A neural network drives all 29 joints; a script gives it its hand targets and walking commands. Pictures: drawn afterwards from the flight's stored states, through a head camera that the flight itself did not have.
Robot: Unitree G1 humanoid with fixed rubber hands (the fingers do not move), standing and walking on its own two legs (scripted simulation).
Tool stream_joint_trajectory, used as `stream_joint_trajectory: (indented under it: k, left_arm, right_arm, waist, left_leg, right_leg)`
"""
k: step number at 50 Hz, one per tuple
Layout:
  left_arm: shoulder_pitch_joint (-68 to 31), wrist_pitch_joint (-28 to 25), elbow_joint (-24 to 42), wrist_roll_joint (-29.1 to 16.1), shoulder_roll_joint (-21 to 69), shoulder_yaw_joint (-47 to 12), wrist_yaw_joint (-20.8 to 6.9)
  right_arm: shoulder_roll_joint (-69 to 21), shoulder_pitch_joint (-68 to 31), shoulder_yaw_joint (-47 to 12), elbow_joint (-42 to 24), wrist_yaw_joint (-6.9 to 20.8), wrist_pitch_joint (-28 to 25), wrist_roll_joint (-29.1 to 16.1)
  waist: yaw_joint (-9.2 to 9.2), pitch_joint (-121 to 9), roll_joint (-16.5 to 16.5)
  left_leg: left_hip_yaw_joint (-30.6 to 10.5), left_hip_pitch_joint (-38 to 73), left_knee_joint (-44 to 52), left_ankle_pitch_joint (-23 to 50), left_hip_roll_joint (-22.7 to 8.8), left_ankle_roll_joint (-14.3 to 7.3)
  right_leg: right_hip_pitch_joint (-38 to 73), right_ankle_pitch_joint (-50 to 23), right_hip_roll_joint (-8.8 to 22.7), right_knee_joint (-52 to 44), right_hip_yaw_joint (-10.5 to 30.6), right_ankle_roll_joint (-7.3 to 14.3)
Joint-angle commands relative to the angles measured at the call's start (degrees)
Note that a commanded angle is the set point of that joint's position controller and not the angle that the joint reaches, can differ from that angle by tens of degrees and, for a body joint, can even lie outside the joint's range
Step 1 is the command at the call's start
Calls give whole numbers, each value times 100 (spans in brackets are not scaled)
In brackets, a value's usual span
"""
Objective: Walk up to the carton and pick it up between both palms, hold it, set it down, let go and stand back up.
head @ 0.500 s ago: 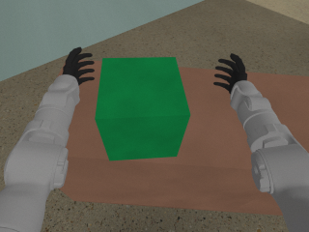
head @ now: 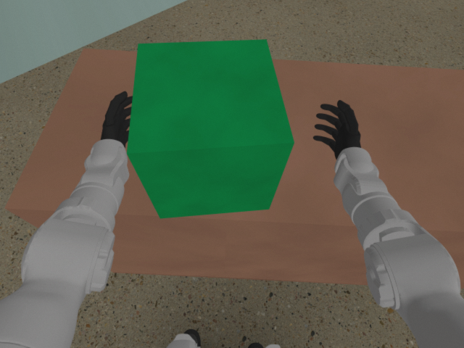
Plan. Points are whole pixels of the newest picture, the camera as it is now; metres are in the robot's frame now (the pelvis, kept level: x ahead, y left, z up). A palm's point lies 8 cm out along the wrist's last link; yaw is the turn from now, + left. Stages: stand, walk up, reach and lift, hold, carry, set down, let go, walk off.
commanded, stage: reach and lift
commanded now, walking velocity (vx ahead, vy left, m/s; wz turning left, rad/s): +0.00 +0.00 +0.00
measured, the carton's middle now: (210, 134) +0.48 +0.07 +0.03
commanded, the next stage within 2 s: none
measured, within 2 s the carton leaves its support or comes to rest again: neither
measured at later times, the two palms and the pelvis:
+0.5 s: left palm (120, 139) +0.45 +0.23 +0.05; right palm (321, 151) +0.45 -0.13 +0.04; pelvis -0.02 +0.00 -0.01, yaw +1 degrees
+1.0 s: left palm (132, 140) +0.44 +0.20 +0.06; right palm (313, 147) +0.45 -0.11 +0.06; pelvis -0.01 +0.01 +0.01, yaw +0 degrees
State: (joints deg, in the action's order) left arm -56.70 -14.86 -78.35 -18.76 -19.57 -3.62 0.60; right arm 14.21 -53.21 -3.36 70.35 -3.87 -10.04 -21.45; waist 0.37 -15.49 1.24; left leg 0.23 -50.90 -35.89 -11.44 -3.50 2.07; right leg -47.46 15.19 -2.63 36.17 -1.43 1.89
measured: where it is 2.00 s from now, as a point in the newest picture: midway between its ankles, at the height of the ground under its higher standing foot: outside the picture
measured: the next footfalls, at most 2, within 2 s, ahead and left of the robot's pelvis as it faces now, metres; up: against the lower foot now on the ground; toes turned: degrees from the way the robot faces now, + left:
none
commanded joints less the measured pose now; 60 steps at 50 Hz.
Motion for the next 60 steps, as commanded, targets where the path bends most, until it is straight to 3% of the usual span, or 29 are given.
stream_joint_trajectory:
  k: [1,8,18,24,34,44,48,52,54,56,60]
  left_arm:
    - [-3673,-454,1043,-98,-1029,34,-10]
    - [-3900,-591,644,-159,-973,-88,-3]
    - [-4131,-665,399,-127,-651,-145,-10]
    - [-4226,-628,688,148,-267,-60,74]
    - [-4133,-599,945,754,198,428,221]
    - [-4009,-644,894,1376,644,1023,240]
    - [-3832,-708,859,1876,1305,1402,36]
    - [-3888,-838,637,2833,3151,1720,-443]
    - [-3648,-901,453,3241,3826,1826,-638]
    - [-3388,-889,332,3449,3921,1936,-663]
    - [-3268,-831,427,3555,3830,2039,-588]
  right_arm:
    - [1242,-3493,56,-1265,45,-419,-98]
    - [1013,-3751,-196,-1082,87,-390,-268]
    - [617,-3860,137,-1132,-26,-360,226]
    - [432,-3829,657,-1252,-161,-435,724]
    - [74,-3750,1275,-1209,-361,-465,1503]
    - [-709,-3726,1581,-1093,-204,-436,2020]
    - [-1549,-3542,1870,-1225,42,-517,2671]
    - [-3660,-3347,2367,-1294,594,-695,4200]
    - [-4358,-3121,2525,-1186,849,-795,4824]
    - [-4457,-2979,2577,-1134,949,-857,5056]
    - [-4452,-2727,2688,-1004,931,-916,5286]
  waist:
    - [33,-5220,-444]
    - [83,-4996,-348]
    - [13,-5012,-305]
    - [-79,-5300,-663]
    - [-84,-5195,-811]
    - [85,-4607,-610]
    - [71,-4418,-544]
    - [-27,-3936,-520]
    - [20,-3584,-460]
    - [118,-3292,-477]
    - [123,-3158,-328]
  left_leg:
    - [236,3345,-471,2708,220,168]
    - [269,2636,-454,2048,245,55]
    - [311,2447,-445,1729,264,31]
    - [289,3154,-546,2275,235,191]
    - [294,3651,-492,2788,195,272]
    - [321,3584,-264,2973,205,226]
    - [389,3626,-6,2923,232,186]
    - [447,3877,408,2670,253,145]
    - [554,3899,629,2521,264,99]
    - [588,3799,824,2392,233,77]
    - [614,3769,1072,2244,218,34]
  right_leg:
    - [1878,-3478,103,108,-166,-467]
    - [1873,-2977,192,280,-69,-482]
    - [1816,-2535,244,309,-54,-454]
    - [1534,-2526,176,163,-184,-337]
    - [1698,-2690,130,-93,-173,-307]
    - [2106,-2831,132,-284,-96,-337]
    - [2435,-3069,126,-404,-157,-370]
    - [2683,-2946,160,-778,-355,-300]
    - [2983,-2949,181,-922,-412,-287]
    - [3306,-2921,204,-971,-385,-285]
    - [3600,-2841,189,-1140,-395,-345]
